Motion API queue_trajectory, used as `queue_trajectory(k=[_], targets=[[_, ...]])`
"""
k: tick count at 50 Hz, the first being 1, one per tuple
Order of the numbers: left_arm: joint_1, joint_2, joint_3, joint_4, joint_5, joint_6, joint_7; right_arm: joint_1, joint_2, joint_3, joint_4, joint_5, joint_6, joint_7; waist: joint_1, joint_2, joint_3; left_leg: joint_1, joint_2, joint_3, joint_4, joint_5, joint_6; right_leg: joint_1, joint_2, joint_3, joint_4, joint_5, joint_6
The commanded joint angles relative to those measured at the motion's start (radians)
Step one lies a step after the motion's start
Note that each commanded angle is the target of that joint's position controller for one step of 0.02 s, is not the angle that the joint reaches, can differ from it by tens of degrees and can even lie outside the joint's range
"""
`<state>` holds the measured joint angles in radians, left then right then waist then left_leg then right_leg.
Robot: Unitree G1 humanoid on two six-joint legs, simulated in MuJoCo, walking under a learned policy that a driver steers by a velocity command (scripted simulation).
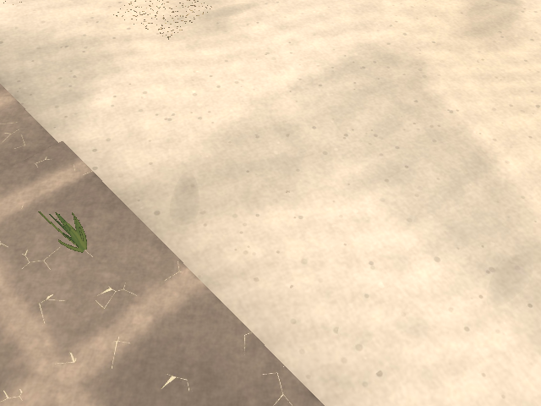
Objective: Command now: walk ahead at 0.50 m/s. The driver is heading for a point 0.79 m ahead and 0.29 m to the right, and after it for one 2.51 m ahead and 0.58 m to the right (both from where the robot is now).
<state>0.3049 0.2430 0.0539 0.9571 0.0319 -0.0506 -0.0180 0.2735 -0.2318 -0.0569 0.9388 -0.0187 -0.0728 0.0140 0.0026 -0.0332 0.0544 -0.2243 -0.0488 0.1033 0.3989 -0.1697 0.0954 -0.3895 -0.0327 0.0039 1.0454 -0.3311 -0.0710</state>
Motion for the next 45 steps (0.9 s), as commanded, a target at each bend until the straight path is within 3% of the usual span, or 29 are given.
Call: queue_trajectory(k=[1,3,5,9,14,18,20,21,22,23,24,25,26,27,28,30,35,37,39,40,42,44,45], targets=[[0.046,0.047,0.011,-0.035,0.014,0.024,-0.011,0.066,-0.102,-0.018,-0.013,0.013,-0.028,-0.005,0.02,0.091,-0.017,0.093,0.264,-0.262,-0.279,0.133,0.119,-0.109,-0.059,0.021,-0.038,0.08,0.021],[-0.019,0.052,0.013,-0.054,0.007,0.033,-0.015,0.098,-0.118,-0.023,0.003,0.012,-0.036,-0.005,0.014,0.083,0.009,0.116,0.255,-0.226,-0.301,0.168,0.126,-0.172,-0.075,0.008,-0.089,0.179,0.033],[-0.101,0.058,0.018,-0.08,0.0,0.028,-0.018,0.132,-0.101,-0.015,0.024,0.016,-0.041,-0.009,0.003,0.087,0.027,0.156,0.229,-0.193,-0.295,0.21,0.107,-0.233,-0.076,0.011,-0.183,0.3,0.046],[-0.233,0.029,0.003,-0.119,-0.002,0.015,-0.025,0.157,-0.092,-0.006,0.043,0.014,-0.038,-0.018,-0.028,0.089,0.039,0.135,0.184,-0.133,-0.254,0.218,0.09,-0.174,-0.048,-0.03,-0.395,0.496,0.043],[-0.339,0.044,-0.003,-0.168,-0.003,0.009,-0.022,0.208,-0.102,-0.004,0.074,-0.005,-0.025,-0.036,-0.066,0.082,0.074,0.21,0.214,-0.137,-0.161,0.291,0.089,-0.153,-0.037,-0.022,-0.541,0.508,0.022],[-0.317,0.068,0.005,-0.172,-0.002,-0.002,-0.018,0.221,-0.132,-0.013,0.091,-0.019,-0.001,-0.052,-0.067,0.053,0.071,0.283,0.247,-0.173,-0.008,0.373,0.091,-0.093,-0.017,-0.023,-0.624,0.352,-0.011],[-0.141,0.08,0.019,-0.108,0.003,-0.018,-0.009,0.213,-0.143,-0.014,0.093,-0.022,0.013,-0.05,0.005,0.017,-0.005,0.309,0.211,-0.144,0.23,0.513,0.078,0.076,0.015,-0.04,-0.692,0.312,-0.041],[0.031,0.091,0.029,-0.044,0.013,-0.033,-0.003,0.189,-0.127,-0.009,0.087,-0.009,0.018,-0.044,0.075,-0.021,-0.086,0.197,0.154,-0.108,0.454,0.418,0.06,0.303,0.004,-0.041,-0.7,0.418,-0.062],[0.193,0.155,0.042,-0.009,0.027,-0.04,-0.002,0.216,-0.066,0.002,0.072,0.0,0.016,-0.045,0.103,-0.166,-0.227,-0.07,0.07,-0.035,0.814,-0.124,0.037,0.601,-0.19,0.15,-0.549,0.641,-0.1],[0.236,0.189,0.043,-0.017,0.012,-0.029,-0.005,0.349,-0.063,-0.005,0.089,0.022,0.01,-0.045,0.05,-0.231,-0.354,-0.346,-0.023,-0.09,1.07,-0.495,0.012,0.851,-0.363,0.458,-0.476,0.814,-0.209],[0.201,0.195,0.056,-0.021,-0.032,-0.012,-0.003,0.275,-0.126,-0.014,0.079,0.023,0.009,-0.046,0.094,-0.174,-0.338,-0.52,0.011,-0.108,1.098,-0.392,0.002,0.832,-0.374,0.563,-0.632,0.384,-0.289],[0.089,0.131,0.04,-0.053,-0.03,-0.008,-0.001,0.101,-0.148,-0.019,0.04,0.008,0.002,-0.04,0.083,-0.068,-0.134,-0.58,0.073,-0.105,1.037,-0.256,-0.01,0.652,-0.316,0.488,-0.737,0.24,-0.259],[0.003,0.1,0.028,-0.072,-0.018,-0.007,0.0,0.022,-0.136,-0.019,0.019,0.0,-0.003,-0.029,0.052,-0.015,-0.044,-0.526,0.103,-0.114,0.938,-0.163,-0.021,0.49,-0.273,0.434,-0.783,0.294,-0.22],[0.014,0.093,0.022,-0.057,-0.015,-0.016,0.006,0.018,-0.112,-0.017,0.019,-0.014,0.005,-0.021,0.023,-0.001,-0.021,-0.465,0.123,-0.133,0.883,-0.122,-0.037,0.402,-0.255,0.397,-0.788,0.445,-0.208],[0.031,0.083,0.016,-0.047,-0.025,-0.028,0.007,0.034,-0.094,-0.015,0.021,-0.026,0.021,-0.013,-0.005,0.006,-0.014,-0.401,0.141,-0.143,0.791,-0.089,-0.055,0.339,-0.216,0.346,-0.803,0.491,-0.182],[0.048,0.113,0.022,-0.033,-0.04,-0.046,0.012,0.011,-0.06,-0.009,0.008,-0.023,0.039,-0.006,-0.026,-0.016,-0.003,-0.341,0.137,-0.122,0.652,-0.05,-0.093,0.274,-0.149,0.281,-0.847,0.542,-0.164],[0.148,0.102,0.011,-0.015,-0.044,-0.037,0.017,-0.197,-0.075,-0.008,-0.091,-0.011,0.045,0.0,0.016,-0.02,0.022,-0.417,0.13,-0.094,0.42,0.157,-0.122,0.288,-0.103,0.248,-0.875,0.624,-0.14],[0.166,0.113,0.009,-0.019,-0.04,-0.029,0.02,-0.277,-0.064,-0.002,-0.125,-0.016,0.043,0.01,0.041,-0.035,0.024,-0.376,0.103,-0.078,0.329,0.249,-0.111,0.268,-0.071,0.236,-0.862,0.629,-0.117],[0.208,0.119,0.011,-0.02,-0.033,-0.016,0.023,-0.308,-0.075,0.0,-0.142,-0.01,0.048,0.013,0.059,-0.045,0.007,-0.405,0.101,-0.101,0.319,0.274,-0.104,0.333,-0.087,0.264,-0.838,0.637,-0.128],[0.22,0.128,0.015,-0.02,-0.022,-0.013,0.027,-0.295,-0.086,-0.002,-0.136,-0.016,0.049,0.013,0.057,-0.063,-0.014,-0.43,0.111,-0.122,0.396,0.306,-0.094,0.391,-0.116,0.291,-0.81,0.683,-0.146],[0.236,0.141,0.023,-0.035,-0.017,-0.005,0.034,-0.353,-0.112,-0.006,-0.161,-0.024,0.039,0.013,0.066,-0.014,-0.007,-0.503,0.119,-0.146,0.386,0.258,-0.087,0.471,-0.138,0.327,-0.77,0.657,-0.174],[0.246,0.146,0.027,-0.05,0.0,0.0,0.036,-0.405,-0.118,-0.006,-0.184,-0.024,0.027,0.019,0.085,-0.016,0.004,-0.511,0.097,-0.122,0.421,0.213,-0.083,0.49,-0.147,0.347,-0.73,0.652,-0.188],[0.245,0.145,0.029,-0.062,0.003,-0.002,0.033,-0.403,-0.119,-0.007,-0.198,-0.025,0.023,0.021,0.07,-0.03,0.012,-0.49,0.1,-0.139,0.405,0.168,-0.075,0.482,-0.156,0.358,-0.698,0.662,-0.186]])
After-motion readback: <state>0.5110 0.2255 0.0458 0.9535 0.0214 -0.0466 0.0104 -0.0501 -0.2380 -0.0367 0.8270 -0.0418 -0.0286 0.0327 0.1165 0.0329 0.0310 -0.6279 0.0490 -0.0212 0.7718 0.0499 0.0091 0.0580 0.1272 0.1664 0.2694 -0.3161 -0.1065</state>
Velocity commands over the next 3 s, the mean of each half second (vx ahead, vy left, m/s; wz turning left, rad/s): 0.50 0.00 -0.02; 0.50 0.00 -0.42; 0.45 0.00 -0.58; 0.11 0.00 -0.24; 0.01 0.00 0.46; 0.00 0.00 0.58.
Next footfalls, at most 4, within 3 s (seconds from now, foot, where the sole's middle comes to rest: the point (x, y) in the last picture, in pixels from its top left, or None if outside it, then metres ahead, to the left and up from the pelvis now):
0.42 right None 0.36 -0.10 -0.83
0.98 left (246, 337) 0.68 0.07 -0.83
1.44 right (347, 306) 0.86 -0.25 -0.96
1.80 left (305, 247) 1.08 -0.12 -0.96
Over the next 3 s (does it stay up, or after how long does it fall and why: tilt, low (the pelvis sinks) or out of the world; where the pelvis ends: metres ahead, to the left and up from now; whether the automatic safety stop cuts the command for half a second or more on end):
stays up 0.97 -0.16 -0.19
